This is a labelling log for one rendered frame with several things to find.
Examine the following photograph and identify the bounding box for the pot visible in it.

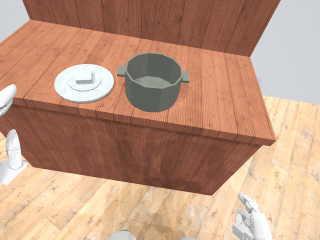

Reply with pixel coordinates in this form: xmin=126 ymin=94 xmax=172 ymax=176
xmin=117 ymin=52 xmax=190 ymax=113

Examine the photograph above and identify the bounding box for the left robot hand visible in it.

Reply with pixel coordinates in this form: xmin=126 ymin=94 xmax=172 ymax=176
xmin=0 ymin=84 xmax=28 ymax=185

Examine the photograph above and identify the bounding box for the table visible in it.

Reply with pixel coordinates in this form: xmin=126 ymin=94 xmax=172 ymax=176
xmin=0 ymin=0 xmax=281 ymax=196

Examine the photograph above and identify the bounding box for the knob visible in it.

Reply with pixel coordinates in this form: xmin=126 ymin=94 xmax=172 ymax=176
xmin=75 ymin=70 xmax=92 ymax=84

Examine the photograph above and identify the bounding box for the right robot hand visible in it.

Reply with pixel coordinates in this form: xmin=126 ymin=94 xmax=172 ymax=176
xmin=232 ymin=192 xmax=273 ymax=240

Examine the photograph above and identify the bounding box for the left robot thigh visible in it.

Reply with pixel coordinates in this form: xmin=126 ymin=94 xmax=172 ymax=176
xmin=108 ymin=230 xmax=136 ymax=240

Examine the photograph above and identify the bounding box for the lid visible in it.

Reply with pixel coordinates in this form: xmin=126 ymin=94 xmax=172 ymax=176
xmin=54 ymin=64 xmax=114 ymax=103

